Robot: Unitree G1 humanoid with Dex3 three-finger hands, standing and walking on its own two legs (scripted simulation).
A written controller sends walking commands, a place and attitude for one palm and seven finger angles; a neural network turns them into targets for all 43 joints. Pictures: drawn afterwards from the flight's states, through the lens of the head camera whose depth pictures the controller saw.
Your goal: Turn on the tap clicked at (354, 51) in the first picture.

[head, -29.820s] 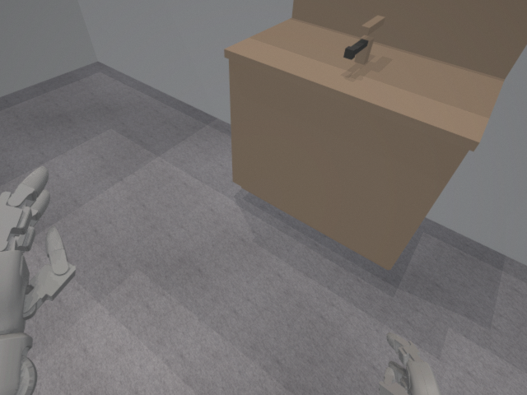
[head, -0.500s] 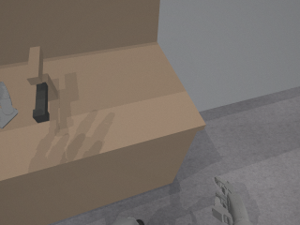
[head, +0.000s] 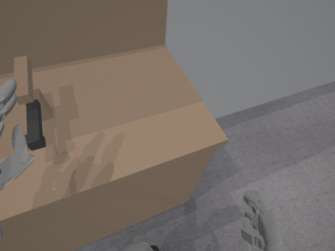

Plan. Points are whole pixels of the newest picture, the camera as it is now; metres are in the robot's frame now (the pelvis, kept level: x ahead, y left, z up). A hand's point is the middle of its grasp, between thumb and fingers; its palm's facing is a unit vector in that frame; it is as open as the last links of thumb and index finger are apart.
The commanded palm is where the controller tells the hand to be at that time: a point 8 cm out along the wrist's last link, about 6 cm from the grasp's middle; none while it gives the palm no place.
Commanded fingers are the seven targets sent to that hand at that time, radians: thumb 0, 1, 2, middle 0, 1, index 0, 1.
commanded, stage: come to a stop and stand still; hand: left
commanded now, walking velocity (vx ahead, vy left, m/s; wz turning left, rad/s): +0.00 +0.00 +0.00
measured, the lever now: (35, 141) +0.31 +0.31 +0.07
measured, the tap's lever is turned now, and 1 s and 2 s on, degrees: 0 0 0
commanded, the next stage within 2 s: look again from close up in 0.74 s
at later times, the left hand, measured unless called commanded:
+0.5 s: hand (4, 180) +0.20 +0.26 +0.16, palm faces +0.35 -0.83 -0.43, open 7.4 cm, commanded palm +0.14 +0.30 +0.18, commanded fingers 0.00 0.90 0.90 -0.20 -0.30 -0.20 -0.30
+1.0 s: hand (11, 188) +0.19 +0.25 +0.16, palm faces +0.36 -0.85 -0.38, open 7.4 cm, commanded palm +0.13 +0.29 +0.18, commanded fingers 0.00 0.90 0.90 -0.20 -0.30 -0.20 -0.30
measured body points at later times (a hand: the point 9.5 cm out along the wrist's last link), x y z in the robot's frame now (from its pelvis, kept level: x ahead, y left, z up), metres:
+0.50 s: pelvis -0.02 +0.02 +0.00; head +0.01 +0.04 +0.45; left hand +0.17 +0.31 +0.18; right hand +0.16 -0.20 -0.07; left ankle +0.05 +0.04 -0.73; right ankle -0.04 -0.14 -0.73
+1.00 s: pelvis -0.03 +0.01 +0.00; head -0.01 +0.03 +0.45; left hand +0.16 +0.29 +0.18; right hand +0.16 -0.21 -0.07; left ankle +0.05 +0.04 -0.73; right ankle -0.04 -0.14 -0.73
